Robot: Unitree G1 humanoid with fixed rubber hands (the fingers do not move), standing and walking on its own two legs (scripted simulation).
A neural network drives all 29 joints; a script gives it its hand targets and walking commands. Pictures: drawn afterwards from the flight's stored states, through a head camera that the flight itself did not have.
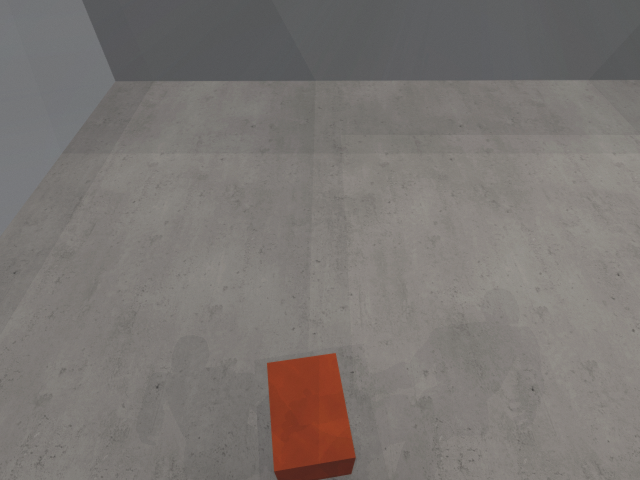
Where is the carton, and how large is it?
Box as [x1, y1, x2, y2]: [267, 353, 355, 479]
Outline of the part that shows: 335,353 267,363 274,471 278,479 319,479 348,474 351,472 355,456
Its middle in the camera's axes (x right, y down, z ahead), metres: -0.03 +0.49 +1.09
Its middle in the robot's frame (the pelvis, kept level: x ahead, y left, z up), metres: +0.42 +0.03 -0.67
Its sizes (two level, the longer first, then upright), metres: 0.273 0.198 0.190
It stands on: the floor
